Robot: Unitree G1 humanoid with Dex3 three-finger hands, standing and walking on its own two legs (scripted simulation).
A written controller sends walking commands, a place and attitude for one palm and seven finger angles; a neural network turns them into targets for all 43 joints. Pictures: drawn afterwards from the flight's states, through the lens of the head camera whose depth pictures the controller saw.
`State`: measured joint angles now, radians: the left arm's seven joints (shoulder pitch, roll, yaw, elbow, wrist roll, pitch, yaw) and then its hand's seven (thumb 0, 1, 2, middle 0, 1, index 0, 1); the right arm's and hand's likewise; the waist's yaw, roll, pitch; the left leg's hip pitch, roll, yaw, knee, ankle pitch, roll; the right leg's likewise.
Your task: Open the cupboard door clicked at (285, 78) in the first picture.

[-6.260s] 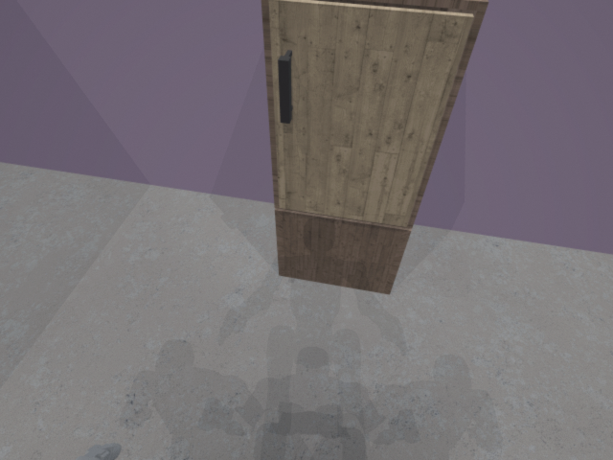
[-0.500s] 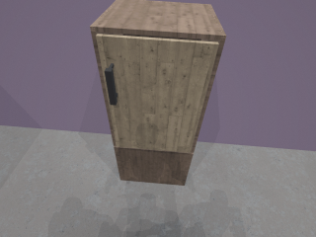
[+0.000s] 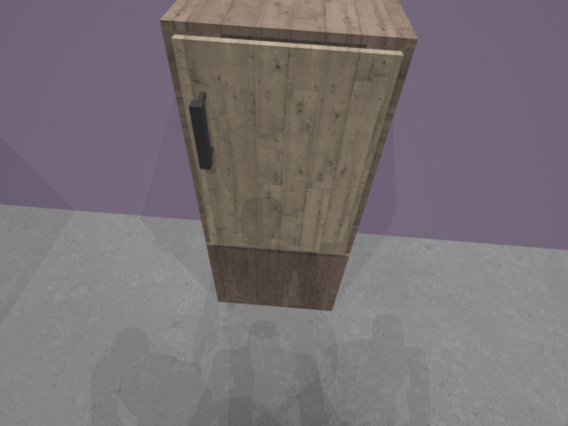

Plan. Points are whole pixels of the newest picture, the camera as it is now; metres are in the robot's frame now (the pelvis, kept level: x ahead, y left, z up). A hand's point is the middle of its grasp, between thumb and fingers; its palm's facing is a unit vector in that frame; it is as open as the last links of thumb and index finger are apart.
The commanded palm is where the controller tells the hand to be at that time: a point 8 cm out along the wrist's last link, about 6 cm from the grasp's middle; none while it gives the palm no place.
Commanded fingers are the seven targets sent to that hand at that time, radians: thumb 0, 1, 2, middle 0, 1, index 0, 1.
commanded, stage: look again from close up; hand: left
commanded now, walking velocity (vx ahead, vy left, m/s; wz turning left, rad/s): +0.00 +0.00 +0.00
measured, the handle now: (204, 131) +0.64 +0.21 +0.06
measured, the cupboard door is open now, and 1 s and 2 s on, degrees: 0 0 0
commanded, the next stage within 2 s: shuffle to correct the standing spot in 0.48 s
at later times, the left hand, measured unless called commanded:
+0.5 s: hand out of the picture +0.00 +0.16 -0.18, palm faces +0.03 -0.99 -0.15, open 7.4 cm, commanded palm none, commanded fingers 0.00 0.90 0.90 -0.20 -0.30 -0.20 -0.30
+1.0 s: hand out of the picture +0.02 +0.17 -0.19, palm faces +0.05 -0.99 -0.15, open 7.4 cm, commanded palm none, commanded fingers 0.00 0.90 0.90 -0.20 -0.30 -0.20 -0.30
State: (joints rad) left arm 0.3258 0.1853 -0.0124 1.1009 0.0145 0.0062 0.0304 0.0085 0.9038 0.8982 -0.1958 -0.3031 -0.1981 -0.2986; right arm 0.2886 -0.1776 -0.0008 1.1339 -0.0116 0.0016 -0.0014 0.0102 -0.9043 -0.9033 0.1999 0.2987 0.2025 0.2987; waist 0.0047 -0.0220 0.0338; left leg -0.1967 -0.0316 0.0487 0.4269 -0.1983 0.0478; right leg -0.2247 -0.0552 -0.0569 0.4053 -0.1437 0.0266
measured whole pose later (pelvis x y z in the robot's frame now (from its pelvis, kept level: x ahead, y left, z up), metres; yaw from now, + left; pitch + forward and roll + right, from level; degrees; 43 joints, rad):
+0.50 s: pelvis +0.01 +0.01 +0.00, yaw -1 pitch -1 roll +0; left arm 0.34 0.13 0.00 1.09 0.02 -0.01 0.04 0.01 0.90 0.90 -0.20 -0.30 -0.20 -0.30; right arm 0.29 -0.12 -0.01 1.13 -0.01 -0.01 -0.01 0.01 -0.91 -0.90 0.20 0.30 0.20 0.30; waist 0.00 -0.02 0.02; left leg -0.20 -0.03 0.06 0.45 -0.23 0.06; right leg -0.23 -0.06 -0.04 0.42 -0.16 0.04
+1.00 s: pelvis +0.08 +0.02 -0.01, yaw -2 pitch +0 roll -1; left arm 0.42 0.12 0.03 1.10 0.02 0.00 0.03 0.01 0.91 0.90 -0.19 -0.30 -0.20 -0.30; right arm 0.37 -0.14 -0.01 1.12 -0.01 -0.03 -0.02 0.01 -0.91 -0.90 0.20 0.30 0.20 0.30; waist 0.01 -0.01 0.01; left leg -0.16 -0.03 0.09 0.55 -0.39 0.07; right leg -0.23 -0.06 -0.01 0.57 -0.33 0.02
